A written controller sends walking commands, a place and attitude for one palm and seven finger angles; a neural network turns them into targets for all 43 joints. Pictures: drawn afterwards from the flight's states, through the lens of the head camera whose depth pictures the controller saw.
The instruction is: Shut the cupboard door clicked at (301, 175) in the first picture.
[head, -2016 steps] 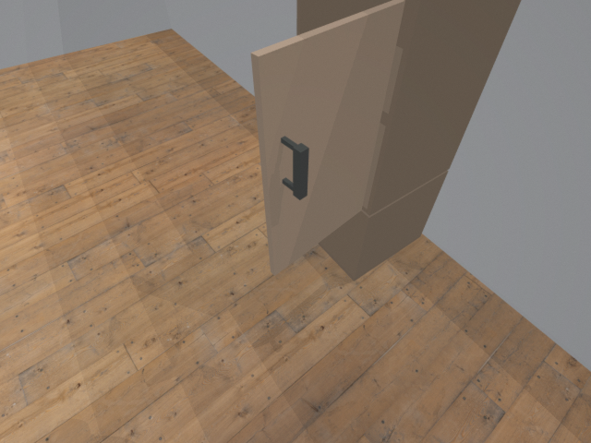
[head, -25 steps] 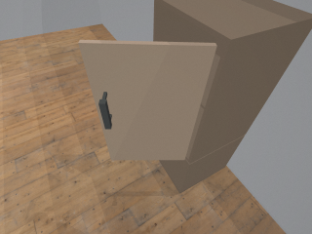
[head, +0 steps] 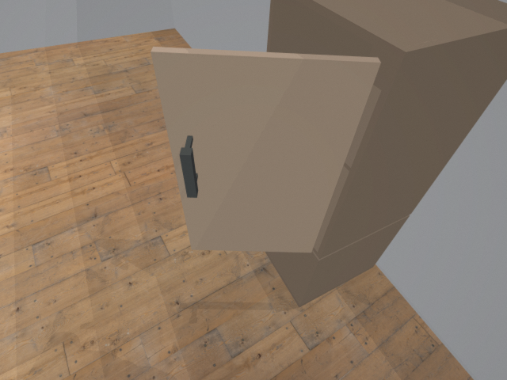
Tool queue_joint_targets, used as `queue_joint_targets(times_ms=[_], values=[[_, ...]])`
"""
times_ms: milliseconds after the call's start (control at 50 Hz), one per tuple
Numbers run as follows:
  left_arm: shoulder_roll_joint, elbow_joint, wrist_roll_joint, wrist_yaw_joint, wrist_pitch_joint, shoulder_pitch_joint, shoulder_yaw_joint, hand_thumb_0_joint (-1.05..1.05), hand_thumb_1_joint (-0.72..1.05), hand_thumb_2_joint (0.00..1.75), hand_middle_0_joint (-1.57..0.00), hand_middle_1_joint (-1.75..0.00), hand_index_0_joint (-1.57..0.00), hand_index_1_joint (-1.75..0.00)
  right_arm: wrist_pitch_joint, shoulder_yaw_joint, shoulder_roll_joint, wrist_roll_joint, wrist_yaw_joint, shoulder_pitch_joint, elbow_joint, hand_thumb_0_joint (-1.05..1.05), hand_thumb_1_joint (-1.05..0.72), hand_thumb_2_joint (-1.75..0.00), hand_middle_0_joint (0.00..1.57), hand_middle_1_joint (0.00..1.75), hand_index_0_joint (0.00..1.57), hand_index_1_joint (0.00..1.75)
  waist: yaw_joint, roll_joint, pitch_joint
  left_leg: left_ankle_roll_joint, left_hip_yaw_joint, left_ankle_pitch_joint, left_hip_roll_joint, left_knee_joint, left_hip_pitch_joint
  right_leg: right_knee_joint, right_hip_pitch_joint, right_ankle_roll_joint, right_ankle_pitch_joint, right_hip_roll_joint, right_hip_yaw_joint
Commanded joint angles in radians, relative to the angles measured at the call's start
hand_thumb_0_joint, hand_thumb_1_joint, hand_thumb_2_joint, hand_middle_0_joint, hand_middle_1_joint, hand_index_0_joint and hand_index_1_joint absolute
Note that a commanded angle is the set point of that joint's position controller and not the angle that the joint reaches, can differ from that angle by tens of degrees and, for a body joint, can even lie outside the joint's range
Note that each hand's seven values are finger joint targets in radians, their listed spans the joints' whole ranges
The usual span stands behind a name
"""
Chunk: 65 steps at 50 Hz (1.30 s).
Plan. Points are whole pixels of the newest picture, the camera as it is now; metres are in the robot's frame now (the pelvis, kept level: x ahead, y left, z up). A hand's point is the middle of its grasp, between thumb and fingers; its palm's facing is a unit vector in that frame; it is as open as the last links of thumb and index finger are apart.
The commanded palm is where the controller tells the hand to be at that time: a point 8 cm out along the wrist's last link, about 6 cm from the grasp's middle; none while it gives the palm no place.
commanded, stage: look again from close up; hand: left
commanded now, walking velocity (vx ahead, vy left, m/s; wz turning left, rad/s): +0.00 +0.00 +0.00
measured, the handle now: (191, 167) +0.49 +0.17 +0.04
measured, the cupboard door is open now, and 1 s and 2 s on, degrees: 62 62 62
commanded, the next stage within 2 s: shuffle to correct the standing spot in 0.12 s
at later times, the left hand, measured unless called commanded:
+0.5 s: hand out of the picture -0.06 +0.19 -0.17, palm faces +0.00 -0.98 -0.20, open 7.4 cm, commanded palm none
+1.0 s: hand out of the picture +0.06 +0.12 -0.16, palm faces +0.09 -0.98 -0.20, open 7.3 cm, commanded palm none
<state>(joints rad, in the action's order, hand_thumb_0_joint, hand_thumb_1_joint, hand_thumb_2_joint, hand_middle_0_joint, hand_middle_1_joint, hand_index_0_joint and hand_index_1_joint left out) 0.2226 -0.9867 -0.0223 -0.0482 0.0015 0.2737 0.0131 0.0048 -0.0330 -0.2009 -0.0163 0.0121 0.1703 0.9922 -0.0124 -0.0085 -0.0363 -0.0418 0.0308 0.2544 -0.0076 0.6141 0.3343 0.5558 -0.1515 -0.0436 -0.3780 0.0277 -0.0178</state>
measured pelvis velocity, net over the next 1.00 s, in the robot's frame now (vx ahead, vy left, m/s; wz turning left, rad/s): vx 0.04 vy -0.05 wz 0.04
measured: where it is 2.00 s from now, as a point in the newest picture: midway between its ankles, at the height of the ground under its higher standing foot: outside the picture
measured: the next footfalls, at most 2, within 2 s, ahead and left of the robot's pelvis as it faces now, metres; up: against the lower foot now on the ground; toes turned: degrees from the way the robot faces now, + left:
right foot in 0.88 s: +0.08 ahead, -0.15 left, +0.00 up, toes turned +1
left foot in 1.12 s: +0.12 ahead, +0.06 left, +0.00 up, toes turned +6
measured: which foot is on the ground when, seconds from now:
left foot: down 0.00-0.88, up 0.90-1.00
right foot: down 0.00-0.70, up 0.72-0.86, down 0.88-1.00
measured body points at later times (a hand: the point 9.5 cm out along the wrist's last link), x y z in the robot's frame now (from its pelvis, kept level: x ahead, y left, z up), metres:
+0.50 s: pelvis -0.02 +0.00 +0.01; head +0.00 +0.02 +0.46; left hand -0.05 +0.25 -0.15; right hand +0.02 -0.24 -0.14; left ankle +0.05 +0.09 -0.73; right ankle -0.05 -0.15 -0.73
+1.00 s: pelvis +0.04 -0.05 +0.01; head +0.05 -0.05 +0.46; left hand +0.05 +0.18 -0.15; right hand +0.03 -0.28 -0.15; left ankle +0.04 +0.07 -0.70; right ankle +0.03 -0.15 -0.73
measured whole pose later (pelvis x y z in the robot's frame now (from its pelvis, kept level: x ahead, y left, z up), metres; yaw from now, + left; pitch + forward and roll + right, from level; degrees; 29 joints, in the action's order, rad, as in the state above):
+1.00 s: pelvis +0.04 -0.05 +0.01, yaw +2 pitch +0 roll +0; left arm 0.14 -1.02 -0.02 -0.03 -0.02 0.28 0.04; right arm -0.03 -0.05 -0.15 -0.02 0.02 0.30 1.11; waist 0.00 0.01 -0.03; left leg 0.00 0.03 0.42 0.04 0.84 0.41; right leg 0.53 -0.22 0.03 -0.30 0.02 0.12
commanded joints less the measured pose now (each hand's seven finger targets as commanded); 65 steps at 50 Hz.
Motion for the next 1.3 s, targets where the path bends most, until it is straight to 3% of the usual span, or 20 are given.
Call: queue_joint_targets(times_ms=[0,200,320,460,560,600,640,680,700,760,820,840,860,880,920,960,1020,1100,1140,1280], values=[[0.138,0.047,-0.005,0.002,-0.012,0.049,0.022,0.0,0.9,0.9,-0.2,-0.3,-0.2,-0.3,0.014,-0.025,-0.159,0.003,0.004,-0.008,-0.062,0.0,-0.9,-0.9,0.2,0.3,0.2,0.3,0.008,0.028,0.009,-0.013,-0.128,-0.116,0.1,-0.167,-0.094,-0.113,-0.102,0.064,0.144,0.042,-0.042],[0.176,0.037,-0.007,0.015,-0.013,0.036,0.017,0.0,0.9,0.9,-0.2,-0.3,-0.2,-0.3,0.012,-0.025,-0.205,0.004,-0.007,-0.049,-0.053,0.0,-0.9,-0.9,0.2,0.3,0.2,0.3,0.007,0.031,0.012,-0.001,-0.154,0.039,0.104,-0.261,-0.098,-0.166,-0.1,0.06,0.083,0.056,-0.043],[0.104,-0.017,-0.012,0.025,0.01,0.14,0.005,0.0,0.9,0.9,-0.2,-0.3,-0.2,-0.3,-0.017,-0.021,-0.177,-0.004,-0.005,-0.008,-0.011,0.0,-0.9,-0.9,0.2,0.3,0.2,0.3,0.001,0.074,-0.033,-0.004,-0.209,0.395,0.148,-0.374,-0.031,-0.12,-0.119,0.056,-0.092,0.009,0.024],[0.072,-0.035,-0.01,0.038,0.009,0.209,0.015,0.0,0.9,0.9,-0.2,-0.3,-0.2,-0.3,-0.009,-0.035,-0.157,-0.002,0.01,0.052,0.019,0.0,-0.9,-0.9,0.2,0.3,0.2,0.3,-0.003,0.059,-0.036,-0.017,-0.186,0.338,0.158,-0.329,-0.01,-0.134,-0.102,0.081,-0.055,0.014,0.015],[0.095,-0.052,-0.003,0.028,0.0,0.226,0.032,0.0,0.9,0.9,-0.2,-0.3,-0.2,-0.3,0.002,-0.022,-0.063,0.002,0.009,0.074,0.02,0.0,-0.9,-0.9,0.2,0.3,0.2,0.3,0.002,-0.132,-0.07,0.017,0.004,0.138,0.029,-0.027,0.083,-0.267,-0.079,0.148,-0.131,0.13,-0.13],[0.082,-0.052,-0.002,0.023,-0.006,0.192,0.032,0.0,0.9,0.9,-0.2,-0.3,-0.2,-0.3,0.017,-0.018,-0.039,0.001,0.01,0.112,0.03,0.0,-0.9,-0.9,0.2,0.3,0.2,0.3,0.031,-0.104,-0.043,0.016,0.041,0.05,0.031,0.0,0.011,-0.204,-0.094,0.158,0.02,0.155,-0.104],[0.047,-0.054,-0.002,0.028,-0.003,0.183,0.026,0.0,0.9,0.9,-0.2,-0.3,-0.2,-0.3,0.026,-0.023,-0.066,0.0,0.012,0.19,0.066,0.0,-0.9,-0.9,0.2,0.3,0.2,0.3,0.052,0.049,-0.025,-0.01,-0.075,-0.011,0.109,-0.137,-0.136,-0.041,-0.176,0.11,0.034,0.06,0.016],[0.006,-0.037,-0.01,0.032,-0.002,0.162,0.018,0.0,0.9,0.9,-0.2,-0.3,-0.2,-0.3,0.022,-0.051,-0.153,-0.007,0.023,0.284,0.095,0.0,-0.9,-0.9,0.2,0.3,0.2,0.3,0.076,0.255,-0.063,-0.113,-0.412,0.144,0.306,-0.356,-0.198,0.195,-0.34,0.057,-0.117,-0.028,0.119],[0.009,-0.019,-0.013,0.032,0.0,0.118,0.019,0.0,0.9,0.9,-0.2,-0.3,-0.2,-0.3,0.023,-0.054,-0.153,-0.011,0.028,0.298,0.096,0.0,-0.9,-0.9,0.2,0.3,0.2,0.3,0.084,0.239,-0.1,-0.162,-0.472,0.113,0.356,-0.396,-0.176,0.314,-0.401,0.068,-0.162,0.003,0.069],[-0.011,-0.002,-0.003,0.049,-0.011,0.088,0.032,0.0,0.9,0.9,-0.2,-0.3,-0.2,-0.3,0.034,-0.049,-0.128,-0.012,0.035,0.216,0.075,0.0,-0.9,-0.9,0.2,0.3,0.2,0.3,0.037,0.151,-0.045,-0.164,-0.365,0.001,0.348,-0.373,-0.102,0.263,-0.324,0.072,-0.113,0.066,0.001],[-0.034,-0.061,-0.002,0.056,-0.002,0.243,0.041,0.0,0.9,0.9,-0.2,-0.3,-0.2,-0.3,0.02,-0.055,-0.124,-0.008,0.032,0.11,0.052,0.0,-0.9,-0.9,0.2,0.3,0.2,0.3,-0.047,0.097,0.044,-0.069,-0.174,0.204,0.221,-0.271,0.12,-0.022,0.059,0.061,0.078,-0.006,0.101],[0.0,-0.075,-0.008,0.047,-0.005,0.295,0.051,0.0,0.9,0.9,-0.2,-0.3,-0.2,-0.3,0.012,-0.048,-0.078,-0.006,0.028,0.102,0.045,0.0,-0.9,-0.9,0.2,0.3,0.2,0.3,-0.076,-0.05,0.02,-0.019,-0.081,0.287,0.117,-0.109,0.242,-0.173,0.152,0.074,0.01,0.043,0.021],[0.076,-0.068,-0.01,0.028,-0.011,0.304,0.06,0.0,0.9,0.9,-0.2,-0.3,-0.2,-0.3,0.005,-0.029,0.004,0.001,0.021,0.097,0.019,0.0,-0.9,-0.9,0.2,0.3,0.2,0.3,-0.078,-0.331,-0.031,0.036,0.064,0.273,0.004,0.125,0.361,-0.366,0.139,0.145,-0.169,0.253,-0.26],[0.062,-0.049,0.001,0.022,-0.009,0.245,0.054,0.0,0.9,0.9,-0.2,-0.3,-0.2,-0.3,-0.002,-0.031,-0.01,-0.003,0.017,0.056,0.003,0.0,-0.9,-0.9,0.2,0.3,0.2,0.3,-0.056,-0.206,-0.061,0.035,0.014,0.277,0.045,0.254,0.274,-0.424,-0.025,0.209,-0.211,0.347,-0.332],[0.028,-0.028,0.0,0.011,-0.032,0.118,0.043,0.0,0.9,0.9,-0.2,-0.3,-0.2,-0.3,-0.006,-0.025,0.013,-0.005,0.012,0.091,0.036,0.0,-0.9,-0.9,0.2,0.3,0.2,0.3,0.006,-0.112,-0.107,0.044,-0.019,0.176,0.076,0.319,0.228,-0.361,-0.091,0.221,0.08,0.302,-0.241],[0.019,-0.022,-0.006,0.008,-0.038,0.066,0.034,0.0,0.9,0.9,-0.2,-0.3,-0.2,-0.3,-0.005,-0.017,0.039,0.003,0.009,0.133,0.063,0.0,-0.9,-0.9,0.2,0.3,0.2,0.3,0.022,-0.088,-0.07,0.059,0.009,0.17,0.068,0.216,0.126,-0.274,-0.066,0.22,0.415,0.263,-0.101],[0.054,-0.033,0.002,0.005,-0.033,0.071,0.035,0.0,0.9,0.9,-0.2,-0.3,-0.2,-0.3,-0.004,-0.004,0.041,0.008,0.012,0.135,0.069,0.0,-0.9,-0.9,0.2,0.3,0.2,0.3,0.009,-0.098,-0.006,0.072,0.044,0.054,0.039,-0.012,-0.003,-0.16,0.008,0.191,0.688,0.231,-0.04],[0.038,-0.007,0.008,-0.001,-0.01,0.072,0.037,0.0,0.9,0.9,-0.2,-0.3,-0.2,-0.3,-0.002,-0.019,-0.043,0.006,0.017,0.133,0.056,0.0,-0.9,-0.9,0.2,0.3,0.2,0.3,-0.003,0.008,0.027,0.022,-0.03,-0.486,0.143,-0.142,-0.192,-0.068,-0.076,0.08,0.488,0.131,0.037],[0.023,-0.005,0.003,-0.006,0.0,0.064,0.032,0.0,0.9,0.9,-0.2,-0.3,-0.2,-0.3,-0.003,-0.021,-0.06,0.006,0.019,0.113,0.048,0.0,-0.9,-0.9,0.2,0.3,0.2,0.3,-0.003,0.079,0.029,-0.014,-0.076,-0.568,0.171,-0.154,-0.172,-0.064,-0.061,0.057,0.347,0.094,0.054],[0.044,-0.003,0.001,0.0,-0.002,0.066,0.029,0.0,0.9,0.9,-0.2,-0.3,-0.2,-0.3,-0.015,-0.026,-0.056,0.007,0.018,0.05,0.018,0.0,-0.9,-0.9,0.2,0.3,0.2,0.3,0.004,0.0,0.074,0.012,-0.038,-0.378,0.132,-0.142,-0.182,-0.118,-0.034,0.076,0.447,0.12,0.003]])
